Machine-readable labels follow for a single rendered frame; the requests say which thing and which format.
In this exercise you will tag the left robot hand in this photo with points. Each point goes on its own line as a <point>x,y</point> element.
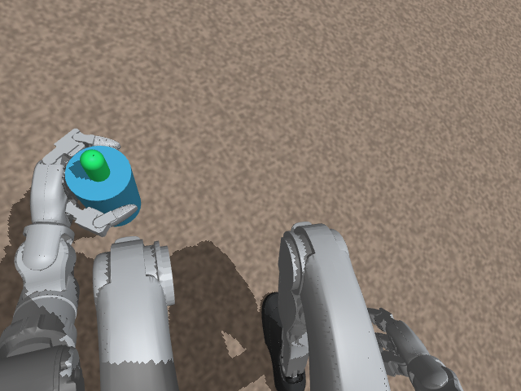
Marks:
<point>51,200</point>

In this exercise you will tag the left robot arm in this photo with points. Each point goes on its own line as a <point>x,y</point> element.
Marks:
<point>38,350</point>

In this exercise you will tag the right robot arm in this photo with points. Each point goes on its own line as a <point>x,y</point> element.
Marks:
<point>428,373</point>

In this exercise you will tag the right robot hand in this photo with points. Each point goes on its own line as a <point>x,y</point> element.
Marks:
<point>401,343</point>

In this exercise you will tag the right robot foot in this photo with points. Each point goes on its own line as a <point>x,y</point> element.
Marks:
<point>272,328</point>

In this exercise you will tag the bottle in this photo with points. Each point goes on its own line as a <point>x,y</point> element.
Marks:
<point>101,178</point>

